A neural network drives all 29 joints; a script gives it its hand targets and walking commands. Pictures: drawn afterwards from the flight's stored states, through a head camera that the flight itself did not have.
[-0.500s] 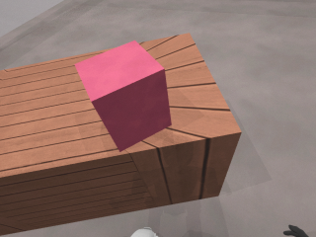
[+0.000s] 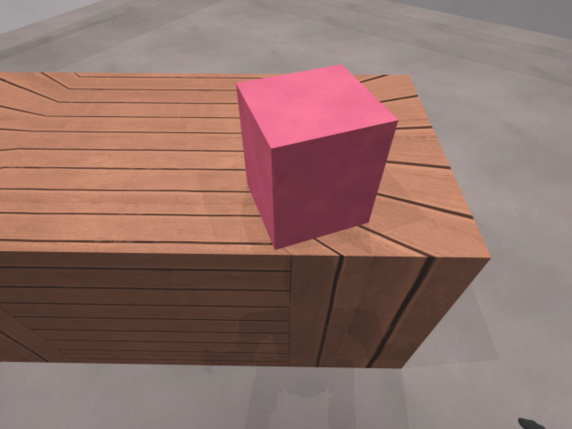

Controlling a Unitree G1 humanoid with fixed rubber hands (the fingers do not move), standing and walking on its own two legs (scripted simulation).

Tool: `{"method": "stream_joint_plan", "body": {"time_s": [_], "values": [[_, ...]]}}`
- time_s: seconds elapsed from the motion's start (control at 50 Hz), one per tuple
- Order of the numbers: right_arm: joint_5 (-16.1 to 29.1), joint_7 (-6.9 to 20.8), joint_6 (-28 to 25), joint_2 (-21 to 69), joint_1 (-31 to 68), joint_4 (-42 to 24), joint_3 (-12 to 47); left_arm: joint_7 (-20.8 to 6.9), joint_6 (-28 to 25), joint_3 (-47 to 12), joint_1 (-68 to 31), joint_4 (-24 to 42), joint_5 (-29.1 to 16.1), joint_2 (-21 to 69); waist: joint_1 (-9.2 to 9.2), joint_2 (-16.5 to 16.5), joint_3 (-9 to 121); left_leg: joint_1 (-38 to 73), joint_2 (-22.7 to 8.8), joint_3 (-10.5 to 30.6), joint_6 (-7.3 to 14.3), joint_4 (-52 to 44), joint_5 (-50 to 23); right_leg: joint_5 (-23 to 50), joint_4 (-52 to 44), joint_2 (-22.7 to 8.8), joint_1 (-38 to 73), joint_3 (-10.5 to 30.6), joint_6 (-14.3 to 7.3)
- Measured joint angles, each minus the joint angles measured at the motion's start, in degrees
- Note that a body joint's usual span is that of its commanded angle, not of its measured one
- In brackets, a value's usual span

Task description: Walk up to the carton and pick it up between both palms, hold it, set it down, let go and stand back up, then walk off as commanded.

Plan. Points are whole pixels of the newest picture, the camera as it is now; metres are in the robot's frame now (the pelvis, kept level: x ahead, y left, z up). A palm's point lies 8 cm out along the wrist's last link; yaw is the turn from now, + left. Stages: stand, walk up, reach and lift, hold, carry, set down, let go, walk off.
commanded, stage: walk up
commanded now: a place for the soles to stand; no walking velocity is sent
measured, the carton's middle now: (307, 158) +0.60 -0.03 +0.04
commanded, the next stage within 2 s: none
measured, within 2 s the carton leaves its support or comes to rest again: neither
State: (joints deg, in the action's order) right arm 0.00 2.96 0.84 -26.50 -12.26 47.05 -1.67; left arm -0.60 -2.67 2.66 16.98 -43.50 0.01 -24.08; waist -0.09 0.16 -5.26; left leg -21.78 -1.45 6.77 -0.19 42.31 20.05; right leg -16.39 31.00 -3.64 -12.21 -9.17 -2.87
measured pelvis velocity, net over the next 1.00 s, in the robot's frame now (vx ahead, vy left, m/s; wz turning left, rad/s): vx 0.05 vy -0.03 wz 0.08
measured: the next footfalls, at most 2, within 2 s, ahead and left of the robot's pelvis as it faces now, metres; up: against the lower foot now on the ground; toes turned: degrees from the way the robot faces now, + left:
left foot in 0.04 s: +0.09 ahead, +0.15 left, +0.00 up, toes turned -5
right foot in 0.60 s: +0.13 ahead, -0.11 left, +0.00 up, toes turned +2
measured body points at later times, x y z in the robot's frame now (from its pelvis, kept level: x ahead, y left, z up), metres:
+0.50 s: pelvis +0.05 +0.03 +0.01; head +0.08 +0.06 +0.45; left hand +0.16 +0.36 -0.10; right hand +0.13 -0.32 -0.07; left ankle +0.05 +0.15 -0.73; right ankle +0.08 -0.12 -0.69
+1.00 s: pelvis +0.05 -0.03 +0.00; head +0.07 -0.04 +0.45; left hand +0.15 +0.30 -0.09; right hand +0.14 -0.36 -0.11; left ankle +0.05 +0.11 -0.72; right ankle +0.09 -0.12 -0.73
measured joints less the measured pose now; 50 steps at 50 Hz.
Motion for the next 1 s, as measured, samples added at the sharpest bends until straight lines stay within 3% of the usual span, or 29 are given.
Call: {"method": "stream_joint_plan", "body": {"time_s": [0.04,0.08,0.12,0.18,0.26,0.34,0.46,0.56,0.62,0.66,0.72,0.78,0.9,1.0], "values": [[0.0,-0.6,-1.0,-0.3,-0.6,0.1,-0.6,-0.2,0.9,0.0,-1.0,0.4,0.0,-0.1,-0.01,-0.2,0.0,3.4,0.1,-0.1,-0.1,-4.6,-2.3,-2.1,3.2,-0.8,-1.1,0.2,0.0],[0.0,-1.6,-1.7,0.3,-1.7,0.3,-0.6,-0.3,2.3,0.0,-2.4,0.3,0.0,-0.2,-0.05,-1.9,-0.2,3.5,2.0,-1.1,-0.1,-3.6,-2.8,-9.2,10.2,-1.5,-3.5,3.2,0.0],[0.0,-2.4,-2.1,0.5,-3.3,0.3,-0.6,-0.5,3.2,0.0,-3.3,0.5,0.0,-0.2,-0.06,-2.1,0.2,3.9,2.3,-1.0,0.5,-4.5,-2.6,-11.1,17.7,0.7,-7.2,6.2,0.0],[0.0,-3.6,-2.7,0.5,-4.5,0.3,-0.6,-0.8,3.8,0.0,-3.5,0.5,0.0,-1.2,0.01,-2.3,0.2,5.1,2.1,-0.9,1.1,-9.0,-4.5,-9.6,22.5,2.3,-11.7,8.5,0.0],[0.0,-4.9,-4.2,0.5,-5.0,0.3,-0.6,-0.9,4.6,0.0,-3.1,0.2,0.0,-2.6,0.05,-3.1,0.3,6.8,2.6,-1.0,1.2,-12.5,-5.7,-4.6,22.6,2.4,-14.0,12.5,0.0],[0.0,-5.7,-4.6,0.5,-5.0,0.3,-0.6,-0.7,5.1,0.0,-3.3,0.1,0.0,-2.6,0.07,-3.1,0.3,8.4,3.0,-1.0,1.6,-12.7,-4.8,-2.5,22.6,2.4,-14.0,13.9,0.0],[0.0,-6.1,-4.9,0.5,-5.0,0.3,-0.6,-0.4,5.3,0.0,-5.1,0.1,0.0,-2.6,0.08,-3.7,0.3,9.3,4.0,-1.0,1.5,-12.7,-4.1,-2.3,22.4,2.5,-13.9,13.9,0.0],[0.0,-5.5,-4.9,0.5,-5.0,0.2,-0.6,-0.6,4.4,0.0,-6.4,0.1,0.0,-2.6,0.15,-3.4,0.3,9.2,4.1,-1.0,0.9,-11.9,-3.4,-2.7,14.2,2.5,-10.7,12.5,0.0],[0.0,-5.1,-4.4,0.4,-4.6,-0.1,-0.6,-0.6,3.1,0.0,-5.8,-0.5,0.0,-2.1,0.12,-1.9,0.3,8.2,3.2,-0.9,0.5,-7.2,-0.5,0.3,5.1,3.2,-5.8,11.1,0.6],[0.0,-5.0,-3.8,0.7,-4.4,-0.1,-0.6,-0.6,2.8,0.0,-5.3,-1.5,0.0,-0.8,0.13,0.3,0.2,7.0,2.2,-1.0,0.5,-2.5,2.5,0.3,5.1,4.7,-4.9,10.4,1.1],[0.0,-5.1,-3.0,0.8,-4.4,-0.2,-0.6,-0.6,2.8,0.0,-4.7,-1.5,0.0,-0.2,0.11,0.6,0.2,4.8,3.5,-1.0,0.5,3.2,8.4,0.4,4.2,4.3,-3.9,10.3,0.8],[0.0,-4.9,-2.8,0.8,-4.4,-0.1,-0.6,-0.6,2.8,0.0,-4.9,-1.5,0.0,-0.2,0.08,0.6,0.2,3.4,3.4,-1.0,0.5,5.8,8.7,1.2,3.1,4.2,-3.7,10.3,0.3],[0.0,-4.7,-2.2,0.8,-4.4,1.0,-0.6,-0.6,2.6,0.0,-6.1,-1.2,0.0,-0.2,0.07,0.6,0.3,3.2,3.2,-0.9,0.5,6.1,7.6,1.7,2.3,4.3,-3.8,8.7,-0.2],[0.0,-4.8,-2.6,0.7,-4.5,1.0,-0.6,-0.9,3.1,0.0,-6.1,-1.2,0.0,-0.1,0.02,0.0,0.3,4.8,3.1,-1.1,0.5,-1.7,5.8,1.4,2.2,4.4,-3.8,6.6,-0.3]]}}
